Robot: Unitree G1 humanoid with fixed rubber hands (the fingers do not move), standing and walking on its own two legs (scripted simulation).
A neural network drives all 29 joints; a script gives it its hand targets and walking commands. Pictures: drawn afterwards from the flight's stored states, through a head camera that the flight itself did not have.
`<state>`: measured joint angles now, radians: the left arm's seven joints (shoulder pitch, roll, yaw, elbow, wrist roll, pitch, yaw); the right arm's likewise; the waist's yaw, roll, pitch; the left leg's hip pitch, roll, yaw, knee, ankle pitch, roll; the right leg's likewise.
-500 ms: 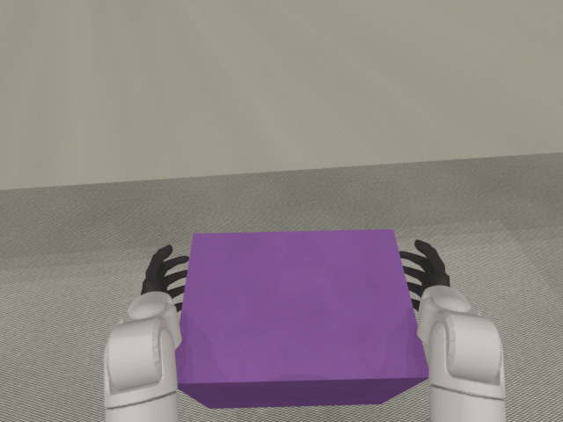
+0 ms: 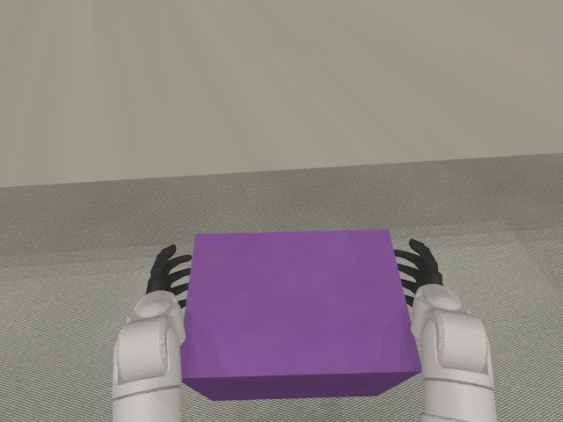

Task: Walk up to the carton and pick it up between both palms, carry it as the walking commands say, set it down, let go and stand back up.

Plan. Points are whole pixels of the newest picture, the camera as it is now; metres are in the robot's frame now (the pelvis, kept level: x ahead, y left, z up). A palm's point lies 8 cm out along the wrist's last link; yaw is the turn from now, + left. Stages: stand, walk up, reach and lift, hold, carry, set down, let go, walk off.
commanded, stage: carry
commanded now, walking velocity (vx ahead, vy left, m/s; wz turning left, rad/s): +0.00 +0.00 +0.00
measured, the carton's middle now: (293, 321) +0.28 +0.00 -0.04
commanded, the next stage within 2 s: hold in 0.46 s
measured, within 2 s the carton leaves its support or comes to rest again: neither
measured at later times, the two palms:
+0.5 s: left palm (165, 307) +0.27 +0.18 +0.04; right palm (420, 300) +0.27 -0.18 +0.04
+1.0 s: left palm (160, 292) +0.28 +0.18 +0.07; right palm (420, 276) +0.30 -0.18 +0.06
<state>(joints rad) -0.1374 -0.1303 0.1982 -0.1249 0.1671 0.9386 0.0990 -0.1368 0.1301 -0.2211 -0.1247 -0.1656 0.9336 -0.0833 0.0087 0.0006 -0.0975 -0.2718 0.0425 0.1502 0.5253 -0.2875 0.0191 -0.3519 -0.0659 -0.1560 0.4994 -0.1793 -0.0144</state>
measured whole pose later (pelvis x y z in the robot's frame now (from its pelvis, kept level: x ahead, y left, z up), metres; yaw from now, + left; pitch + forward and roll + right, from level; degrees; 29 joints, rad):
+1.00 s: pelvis -0.01 -0.01 +0.01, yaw +5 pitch -8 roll +0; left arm -0.35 -0.08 0.31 0.41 0.29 0.66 -0.04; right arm -0.35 0.06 -0.35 0.39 -0.31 0.69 0.05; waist -0.02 0.02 0.00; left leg -0.01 0.00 0.05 0.35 -0.20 0.02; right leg -0.07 -0.01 -0.06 0.34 -0.13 -0.02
